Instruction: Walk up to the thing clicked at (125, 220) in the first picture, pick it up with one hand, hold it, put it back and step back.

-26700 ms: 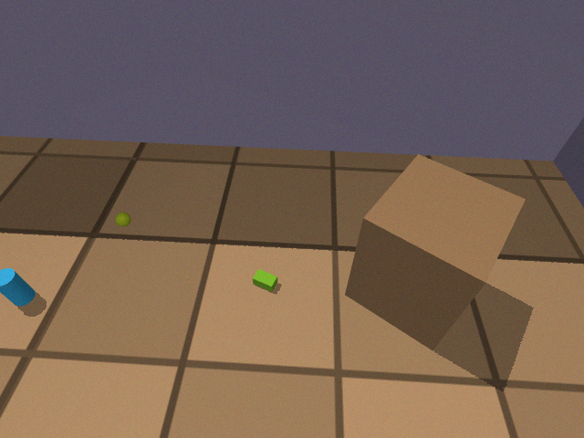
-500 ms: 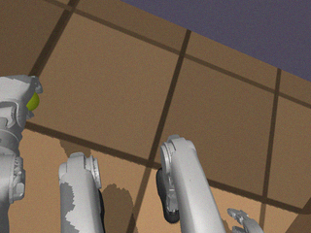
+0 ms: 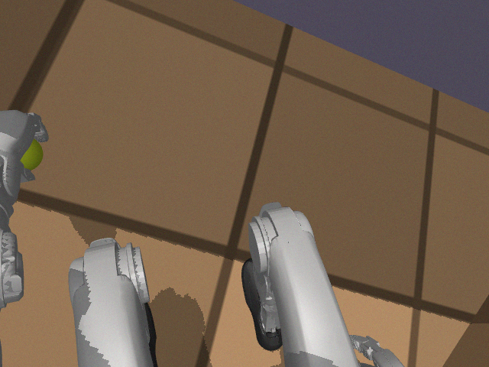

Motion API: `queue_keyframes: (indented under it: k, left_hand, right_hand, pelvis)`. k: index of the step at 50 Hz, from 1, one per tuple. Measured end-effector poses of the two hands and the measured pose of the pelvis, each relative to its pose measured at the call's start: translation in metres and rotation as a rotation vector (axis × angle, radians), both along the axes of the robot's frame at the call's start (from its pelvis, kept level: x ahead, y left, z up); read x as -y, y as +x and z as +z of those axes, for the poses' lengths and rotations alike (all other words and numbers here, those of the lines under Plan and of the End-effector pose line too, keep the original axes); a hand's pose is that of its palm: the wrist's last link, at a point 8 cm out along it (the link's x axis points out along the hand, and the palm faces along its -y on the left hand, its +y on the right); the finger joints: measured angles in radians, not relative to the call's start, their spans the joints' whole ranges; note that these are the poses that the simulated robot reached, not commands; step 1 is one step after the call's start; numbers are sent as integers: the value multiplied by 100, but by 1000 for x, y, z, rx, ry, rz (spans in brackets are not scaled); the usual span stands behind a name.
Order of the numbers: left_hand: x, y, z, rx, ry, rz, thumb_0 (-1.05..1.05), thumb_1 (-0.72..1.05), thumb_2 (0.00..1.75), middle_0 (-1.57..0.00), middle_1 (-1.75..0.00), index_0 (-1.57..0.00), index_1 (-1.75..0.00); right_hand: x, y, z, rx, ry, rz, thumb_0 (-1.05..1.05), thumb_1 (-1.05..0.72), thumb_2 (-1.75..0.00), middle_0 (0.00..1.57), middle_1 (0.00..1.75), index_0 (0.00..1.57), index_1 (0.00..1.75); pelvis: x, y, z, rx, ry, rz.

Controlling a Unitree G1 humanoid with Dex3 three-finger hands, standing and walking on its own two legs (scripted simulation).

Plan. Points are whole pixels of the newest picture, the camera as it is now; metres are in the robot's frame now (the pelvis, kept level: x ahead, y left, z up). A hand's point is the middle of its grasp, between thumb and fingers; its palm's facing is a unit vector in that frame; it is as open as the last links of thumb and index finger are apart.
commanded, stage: lower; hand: left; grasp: from above
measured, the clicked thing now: (20, 153) +0.49 +0.28 -0.19
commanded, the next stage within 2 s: rest in 0.44 s
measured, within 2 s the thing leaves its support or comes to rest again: rests again in 1.44 s
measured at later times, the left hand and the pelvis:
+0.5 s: hand (29, 165) +0.48 +0.27 -0.22, palm faces -0.47 -0.06 -0.88, open 8.1 cm; pelvis +0.00 +0.00 -0.03, yaw -2 degrees
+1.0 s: hand (40, 166) +0.49 +0.27 -0.26, palm faces -0.45 -0.09 -0.89, open 8.1 cm; pelvis +0.00 +0.01 -0.05, yaw -5 degrees
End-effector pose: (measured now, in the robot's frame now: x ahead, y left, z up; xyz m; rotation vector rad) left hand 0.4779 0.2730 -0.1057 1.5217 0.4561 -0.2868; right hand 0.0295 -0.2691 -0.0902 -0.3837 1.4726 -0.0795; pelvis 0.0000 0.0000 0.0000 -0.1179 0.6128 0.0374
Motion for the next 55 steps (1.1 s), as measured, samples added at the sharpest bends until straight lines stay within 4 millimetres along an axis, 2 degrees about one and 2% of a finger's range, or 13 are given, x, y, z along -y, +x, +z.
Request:
queue_keyframes:
  k: [13, 25, 34, 55]
  left_hand:
    - [-3, 3, -20, -16, -6, 3, 0, 21, 35, -79, -51, -86, -48]
    - [-2, 6, -53, -11, -23, -9, -1, 23, 31, -80, -49, -87, -46]
    - [-3, 9, -69, 3, -27, 3, -1, 23, 30, -81, -48, -88, -45]
    - [-2, 14, -104, 8, -58, 17, -1, 23, 28, -83, -46, -90, -44]
  right_hand:
    - [2, 3, -3, -8, -14, 29, 0, -92, -90, 20, 30, 20, 30]
    - [2, -10, -9, -45, -28, 53, 0, -92, -90, 20, 30, 20, 30]
    - [-5, -14, -12, -63, -15, 64, 0, -92, -89, 20, 30, 20, 30]
    - [-12, -22, -5, -80, -24, 136, 0, -91, -89, 20, 30, 20, 30]
  pelvis:
    - [-1, 1, -10, 6, -13, -3]
    - [-3, 1, -27, 27, -33, -14]
    - [-5, 4, -34, 33, -46, -22]
    - [-11, 4, -48, 82, -89, -42]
